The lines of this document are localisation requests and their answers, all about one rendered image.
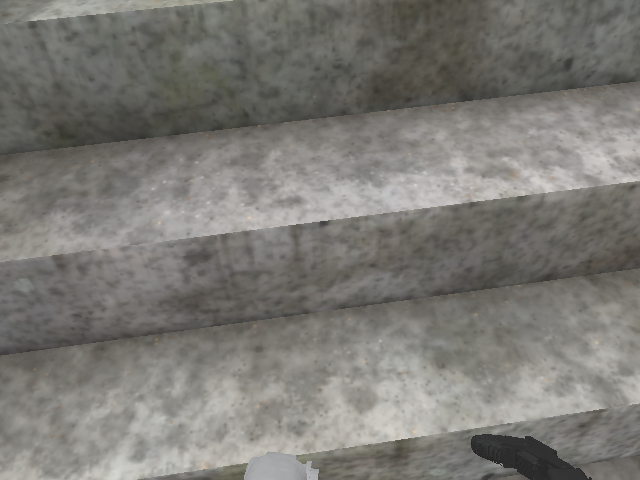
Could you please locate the robot right hand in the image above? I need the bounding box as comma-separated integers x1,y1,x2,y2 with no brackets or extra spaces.
471,434,592,480

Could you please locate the robot left thigh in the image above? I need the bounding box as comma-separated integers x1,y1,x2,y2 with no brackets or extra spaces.
244,451,319,480

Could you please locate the left robot shin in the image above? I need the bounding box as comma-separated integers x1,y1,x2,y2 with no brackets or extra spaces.
244,457,258,479

